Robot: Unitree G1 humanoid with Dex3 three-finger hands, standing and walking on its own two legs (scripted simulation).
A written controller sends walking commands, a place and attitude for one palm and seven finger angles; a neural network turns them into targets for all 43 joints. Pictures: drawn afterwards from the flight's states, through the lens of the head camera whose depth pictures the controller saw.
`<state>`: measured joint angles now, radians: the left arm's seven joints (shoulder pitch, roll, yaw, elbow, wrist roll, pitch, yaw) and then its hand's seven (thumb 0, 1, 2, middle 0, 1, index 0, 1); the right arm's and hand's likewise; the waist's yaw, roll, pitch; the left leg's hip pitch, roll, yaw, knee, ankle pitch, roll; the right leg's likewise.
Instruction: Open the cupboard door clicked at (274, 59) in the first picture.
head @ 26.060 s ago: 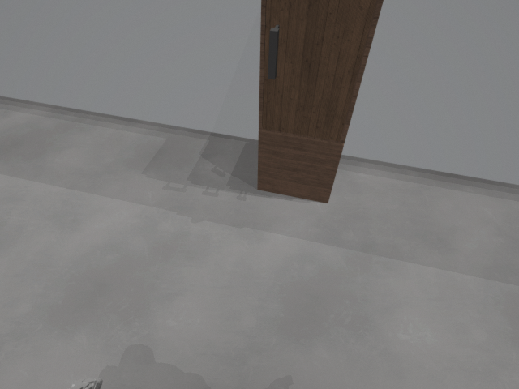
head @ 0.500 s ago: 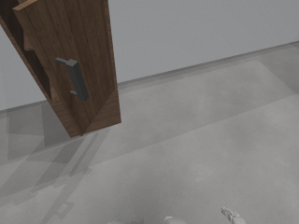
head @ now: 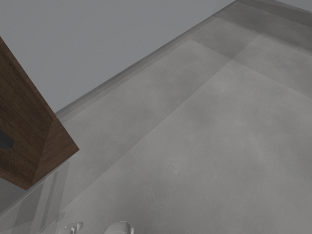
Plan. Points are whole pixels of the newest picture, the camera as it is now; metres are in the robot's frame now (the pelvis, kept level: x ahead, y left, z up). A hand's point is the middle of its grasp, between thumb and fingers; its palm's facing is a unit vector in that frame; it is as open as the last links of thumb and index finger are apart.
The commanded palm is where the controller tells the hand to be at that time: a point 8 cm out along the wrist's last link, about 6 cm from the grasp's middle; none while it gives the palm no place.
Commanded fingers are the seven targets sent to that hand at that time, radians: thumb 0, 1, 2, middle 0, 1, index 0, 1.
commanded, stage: walk to a spot facing it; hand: left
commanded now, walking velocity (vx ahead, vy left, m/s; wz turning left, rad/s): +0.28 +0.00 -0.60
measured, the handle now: out of the picture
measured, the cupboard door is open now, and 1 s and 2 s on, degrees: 47 47 47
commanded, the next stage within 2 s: turn to face it in 1.60 s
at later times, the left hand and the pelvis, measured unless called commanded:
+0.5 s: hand (137, 176) +0.31 +0.08 -0.16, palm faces -0.38 -0.90 -0.20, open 7.4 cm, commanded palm none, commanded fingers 0.00 0.90 0.90 -0.20 -0.30 -0.20 -0.30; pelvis +0.11 -0.06 -0.02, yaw -19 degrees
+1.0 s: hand (145, 166) +0.35 +0.05 -0.19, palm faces -0.37 -0.91 -0.16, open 7.3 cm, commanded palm none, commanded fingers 0.00 0.90 0.90 -0.20 -0.30 -0.20 -0.30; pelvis +0.31 -0.13 -0.01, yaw -29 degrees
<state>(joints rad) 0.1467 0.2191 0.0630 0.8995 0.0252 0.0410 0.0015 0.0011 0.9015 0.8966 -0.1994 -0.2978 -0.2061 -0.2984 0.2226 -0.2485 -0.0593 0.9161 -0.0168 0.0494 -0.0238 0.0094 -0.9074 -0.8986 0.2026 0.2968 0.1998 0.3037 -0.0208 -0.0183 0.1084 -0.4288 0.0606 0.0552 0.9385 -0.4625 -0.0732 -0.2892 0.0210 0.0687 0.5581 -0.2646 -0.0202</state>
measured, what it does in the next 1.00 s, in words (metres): walks ahead, turning right: left foot, then right foot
